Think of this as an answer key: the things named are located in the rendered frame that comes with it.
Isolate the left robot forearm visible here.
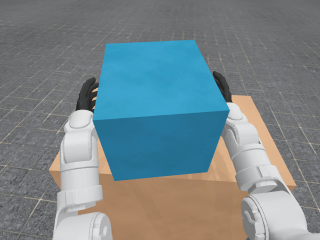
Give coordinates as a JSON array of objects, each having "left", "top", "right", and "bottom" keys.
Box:
[{"left": 52, "top": 109, "right": 103, "bottom": 240}]

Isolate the right robot upper arm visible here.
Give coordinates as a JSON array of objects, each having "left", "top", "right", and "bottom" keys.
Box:
[{"left": 241, "top": 190, "right": 320, "bottom": 240}]

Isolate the left robot hand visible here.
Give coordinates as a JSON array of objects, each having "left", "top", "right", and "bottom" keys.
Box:
[{"left": 75, "top": 77, "right": 99, "bottom": 113}]

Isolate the right robot hand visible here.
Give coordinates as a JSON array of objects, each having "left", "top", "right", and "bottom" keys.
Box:
[{"left": 213, "top": 71, "right": 233, "bottom": 103}]

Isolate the left robot upper arm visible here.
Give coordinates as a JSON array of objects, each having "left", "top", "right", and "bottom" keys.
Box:
[{"left": 53, "top": 212, "right": 113, "bottom": 240}]

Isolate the pedestal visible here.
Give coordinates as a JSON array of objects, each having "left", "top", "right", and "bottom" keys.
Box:
[{"left": 49, "top": 88, "right": 297, "bottom": 240}]

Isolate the right robot forearm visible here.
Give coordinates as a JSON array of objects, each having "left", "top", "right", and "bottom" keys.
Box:
[{"left": 221, "top": 102, "right": 308, "bottom": 229}]

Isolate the carton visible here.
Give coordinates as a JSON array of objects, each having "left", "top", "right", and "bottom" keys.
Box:
[{"left": 92, "top": 40, "right": 230, "bottom": 181}]

